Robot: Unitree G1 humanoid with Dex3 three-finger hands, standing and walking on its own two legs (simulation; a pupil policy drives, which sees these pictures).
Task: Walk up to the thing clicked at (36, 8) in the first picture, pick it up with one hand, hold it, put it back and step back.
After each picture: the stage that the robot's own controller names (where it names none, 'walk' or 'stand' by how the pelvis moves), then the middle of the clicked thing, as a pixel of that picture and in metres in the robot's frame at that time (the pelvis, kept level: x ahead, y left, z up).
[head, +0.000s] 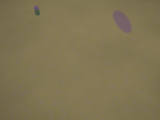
stand; (37, 10) +1.99 +0.67 -0.72
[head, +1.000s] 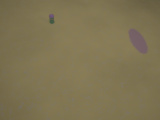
walk; (51, 19) +1.90 +0.36 -0.70
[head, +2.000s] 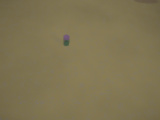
walk; (66, 40) +1.30 +0.16 -0.72
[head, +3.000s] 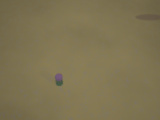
walk; (59, 79) +0.80 +0.20 -0.71
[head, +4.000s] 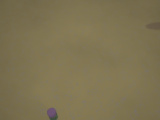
walk; (52, 114) +0.46 +0.25 -0.69
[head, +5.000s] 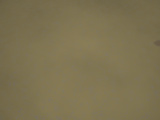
stand; out of the picture +0.32 +0.21 -0.70
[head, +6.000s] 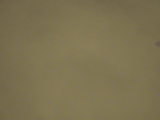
stand; out of the picture +0.29 +0.21 -0.72
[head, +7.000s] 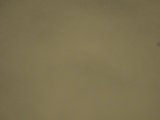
stand; out of the picture +0.30 +0.22 -0.73
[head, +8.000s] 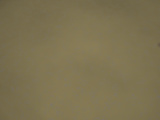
stand; out of the picture +0.29 +0.22 -0.73
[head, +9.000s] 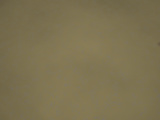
stand; out of the picture +0.28 +0.22 -0.73
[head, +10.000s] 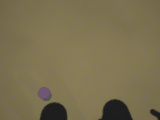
go down; (45, 94) +0.35 +0.19 -0.50
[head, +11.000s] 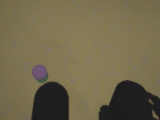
go down; (40, 74) +0.40 +0.20 -0.34
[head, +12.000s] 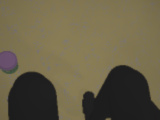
close in; (8, 63) +0.39 +0.22 -0.25
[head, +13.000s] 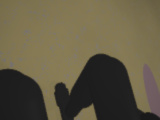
close; out of the picture +0.39 +0.24 -0.23
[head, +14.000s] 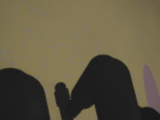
lift; out of the picture +0.38 +0.24 -0.23
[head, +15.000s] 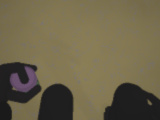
lift; (27, 83) +0.31 +0.21 -0.06
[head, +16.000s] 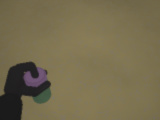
hold; (38, 86) +0.32 +0.17 +0.04
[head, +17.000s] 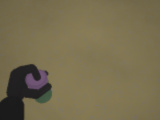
hold; (40, 87) +0.33 +0.17 +0.00
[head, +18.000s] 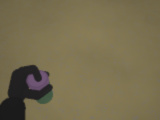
crouch; (41, 87) +0.32 +0.17 +0.00
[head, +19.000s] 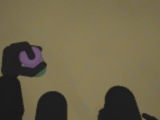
crouch; (34, 63) +0.40 +0.17 -0.09
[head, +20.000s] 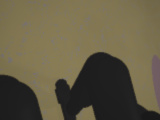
lower; out of the picture +0.43 +0.24 -0.23
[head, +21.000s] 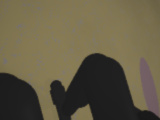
lower; out of the picture +0.42 +0.25 -0.23
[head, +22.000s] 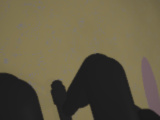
lower; out of the picture +0.42 +0.25 -0.23
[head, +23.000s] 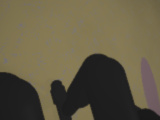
lower; out of the picture +0.41 +0.25 -0.23
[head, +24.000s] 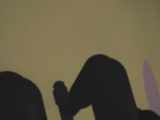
loosen; out of the picture +0.40 +0.24 -0.24
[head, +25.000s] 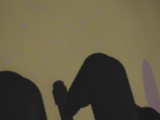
withdraw; out of the picture +0.40 +0.23 -0.24
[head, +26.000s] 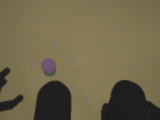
walk; (49, 68) +0.42 +0.17 -0.35
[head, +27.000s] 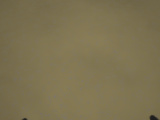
stand; out of the picture +0.33 +0.16 -0.66
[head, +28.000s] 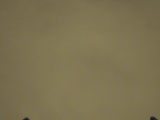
stand; out of the picture +0.35 +0.17 -0.66
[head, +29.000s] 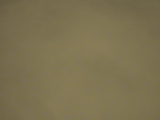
stand; out of the picture +0.35 +0.16 -0.70
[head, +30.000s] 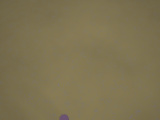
walk; out of the picture +0.37 +0.15 -0.71
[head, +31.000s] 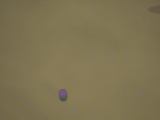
walk; (63, 95) +0.51 +0.13 -0.70
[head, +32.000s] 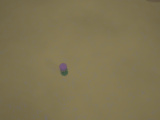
walk; (63, 69) +0.80 +0.24 -0.70
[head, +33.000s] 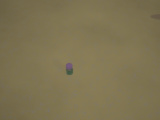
stand; (69, 69) +0.94 +0.17 -0.71
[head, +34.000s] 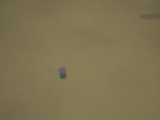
stand; (62, 73) +0.95 +0.22 -0.73
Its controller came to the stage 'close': yes
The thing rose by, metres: 0.72
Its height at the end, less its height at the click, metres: +0.00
